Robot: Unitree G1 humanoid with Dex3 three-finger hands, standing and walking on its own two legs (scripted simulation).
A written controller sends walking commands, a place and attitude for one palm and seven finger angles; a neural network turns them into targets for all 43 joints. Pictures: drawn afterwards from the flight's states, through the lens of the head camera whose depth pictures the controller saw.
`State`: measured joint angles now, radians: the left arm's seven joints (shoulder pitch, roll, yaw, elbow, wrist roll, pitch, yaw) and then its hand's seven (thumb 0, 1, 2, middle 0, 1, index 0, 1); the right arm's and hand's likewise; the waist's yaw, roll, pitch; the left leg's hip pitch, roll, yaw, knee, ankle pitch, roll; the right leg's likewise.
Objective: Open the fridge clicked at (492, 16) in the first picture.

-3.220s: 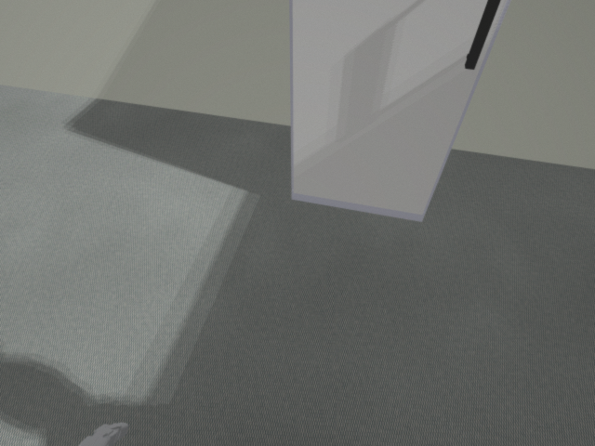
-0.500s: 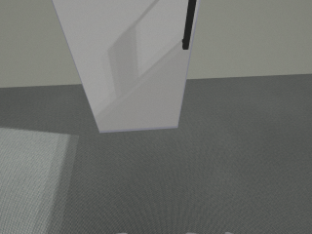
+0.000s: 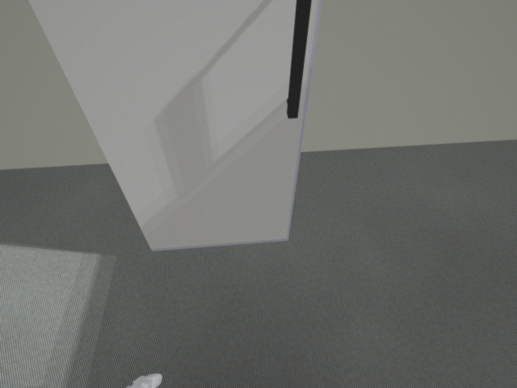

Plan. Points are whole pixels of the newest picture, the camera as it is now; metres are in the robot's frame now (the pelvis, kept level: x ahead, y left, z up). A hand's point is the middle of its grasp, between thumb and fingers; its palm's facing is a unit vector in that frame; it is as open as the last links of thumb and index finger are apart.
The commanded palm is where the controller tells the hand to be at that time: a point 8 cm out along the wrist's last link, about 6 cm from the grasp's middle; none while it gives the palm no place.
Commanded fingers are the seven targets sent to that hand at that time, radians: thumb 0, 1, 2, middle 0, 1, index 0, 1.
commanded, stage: take the last steps up to it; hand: right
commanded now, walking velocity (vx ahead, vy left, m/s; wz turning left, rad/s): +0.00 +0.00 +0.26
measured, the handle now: (296, 49) +0.76 -0.06 +0.16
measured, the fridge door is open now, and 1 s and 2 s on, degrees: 0 0 0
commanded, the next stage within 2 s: come to a stop and stand still in 0.92 s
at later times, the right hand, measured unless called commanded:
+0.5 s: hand out of the picture +0.14 -0.18 -0.16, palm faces -0.10 +0.98 -0.17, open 7.4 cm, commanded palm none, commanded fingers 0.00 -0.90 -0.90 0.20 0.30 0.20 0.30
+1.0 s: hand (324, 336) +0.25 -0.12 -0.17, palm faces -0.06 +0.98 -0.20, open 7.2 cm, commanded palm none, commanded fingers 0.00 -0.90 -0.90 0.20 0.30 0.20 0.30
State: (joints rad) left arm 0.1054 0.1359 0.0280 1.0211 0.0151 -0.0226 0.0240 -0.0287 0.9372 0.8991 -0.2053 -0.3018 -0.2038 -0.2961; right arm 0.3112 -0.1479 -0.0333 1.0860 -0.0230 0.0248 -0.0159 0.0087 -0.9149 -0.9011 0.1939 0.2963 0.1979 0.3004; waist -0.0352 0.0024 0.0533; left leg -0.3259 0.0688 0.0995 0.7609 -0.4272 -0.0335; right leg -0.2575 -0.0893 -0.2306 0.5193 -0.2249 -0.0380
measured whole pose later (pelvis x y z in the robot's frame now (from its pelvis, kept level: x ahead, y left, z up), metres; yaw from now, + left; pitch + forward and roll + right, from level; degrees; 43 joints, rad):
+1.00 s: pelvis +0.21 +0.06 +0.00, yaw +6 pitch -1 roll +1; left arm 0.20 0.19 0.06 1.04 0.02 -0.02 0.01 0.01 0.95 0.90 -0.20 -0.30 -0.20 -0.29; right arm 0.26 -0.16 -0.04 1.08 -0.03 -0.05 -0.02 -0.01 -0.94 -0.90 0.20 0.30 0.20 0.30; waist -0.01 -0.02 0.03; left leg -0.14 0.02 0.18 0.41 -0.26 0.02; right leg -0.44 -0.11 -0.11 0.75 -0.29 0.03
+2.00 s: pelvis +0.21 +0.06 +0.00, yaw +5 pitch +0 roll +0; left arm 0.23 0.19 0.04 1.03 0.01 0.02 0.02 0.00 0.91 0.90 -0.20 -0.30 -0.20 -0.29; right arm 0.27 -0.20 -0.05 1.06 -0.02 0.04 -0.03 0.01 -0.91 -0.90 0.20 0.30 0.20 0.30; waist -0.03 0.01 0.05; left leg -0.31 0.09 0.07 0.55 -0.26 -0.04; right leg -0.20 -0.04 -0.04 0.50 -0.31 0.02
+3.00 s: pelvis +0.16 +0.04 +0.00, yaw +4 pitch -3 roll +0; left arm 0.22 0.33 0.01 0.99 0.02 0.00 -0.01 0.00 0.91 0.90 -0.20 -0.30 -0.20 -0.30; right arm 0.21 -0.34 0.00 0.99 -0.02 0.00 0.00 0.01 -0.91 -0.90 0.20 0.30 0.20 0.30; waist 0.00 0.00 -0.01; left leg -0.24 0.05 0.06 0.45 -0.16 -0.01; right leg -0.21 -0.01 -0.04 0.47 -0.22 0.00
